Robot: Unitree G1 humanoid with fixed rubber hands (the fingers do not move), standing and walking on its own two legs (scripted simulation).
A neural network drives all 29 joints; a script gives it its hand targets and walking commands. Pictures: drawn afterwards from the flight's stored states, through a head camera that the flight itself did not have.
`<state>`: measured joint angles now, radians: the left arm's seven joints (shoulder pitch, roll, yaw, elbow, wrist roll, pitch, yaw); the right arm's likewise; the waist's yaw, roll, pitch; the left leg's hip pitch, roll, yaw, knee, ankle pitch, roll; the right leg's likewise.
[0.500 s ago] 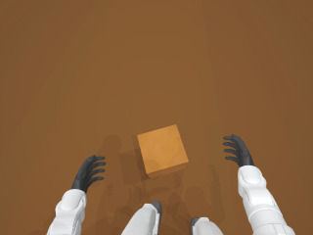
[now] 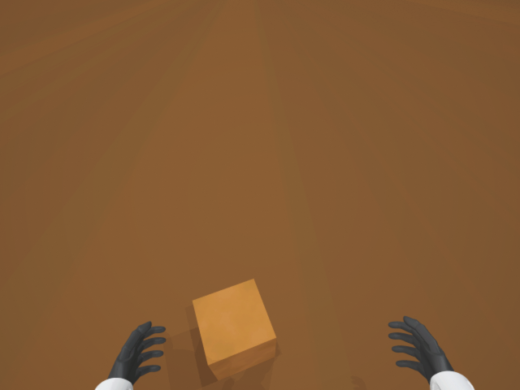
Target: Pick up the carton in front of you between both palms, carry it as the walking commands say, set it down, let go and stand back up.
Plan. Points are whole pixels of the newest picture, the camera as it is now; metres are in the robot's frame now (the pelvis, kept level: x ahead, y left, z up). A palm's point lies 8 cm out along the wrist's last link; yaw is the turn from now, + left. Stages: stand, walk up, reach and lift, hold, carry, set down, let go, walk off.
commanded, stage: let go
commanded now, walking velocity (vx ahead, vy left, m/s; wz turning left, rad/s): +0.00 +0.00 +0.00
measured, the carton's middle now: (235, 330) +0.39 +0.11 -0.65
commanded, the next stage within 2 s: stand in 0.30 s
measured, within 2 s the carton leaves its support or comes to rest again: neither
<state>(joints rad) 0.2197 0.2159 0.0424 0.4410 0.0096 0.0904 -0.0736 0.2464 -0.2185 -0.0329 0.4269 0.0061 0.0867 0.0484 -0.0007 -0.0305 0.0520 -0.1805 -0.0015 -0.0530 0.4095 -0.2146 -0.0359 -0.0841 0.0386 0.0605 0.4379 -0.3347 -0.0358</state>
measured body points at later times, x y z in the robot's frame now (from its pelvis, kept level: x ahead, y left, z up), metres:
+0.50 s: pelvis -0.01 +0.04 -0.01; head -0.01 +0.06 +0.44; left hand +0.14 +0.31 -0.11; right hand +0.13 -0.24 -0.08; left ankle +0.00 +0.15 -0.74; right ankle -0.06 -0.10 -0.74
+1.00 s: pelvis -0.02 +0.06 -0.01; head -0.02 +0.08 +0.44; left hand +0.09 +0.34 -0.12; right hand +0.10 -0.23 -0.10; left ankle +0.00 +0.15 -0.74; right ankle -0.06 -0.10 -0.74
